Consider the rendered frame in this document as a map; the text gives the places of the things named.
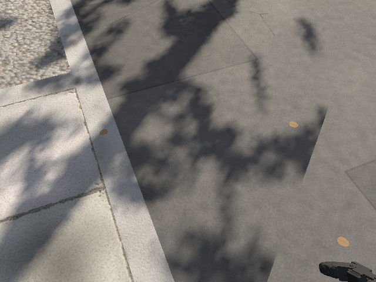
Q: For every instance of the right robot hand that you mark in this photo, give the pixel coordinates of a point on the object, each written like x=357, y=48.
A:
x=350, y=272

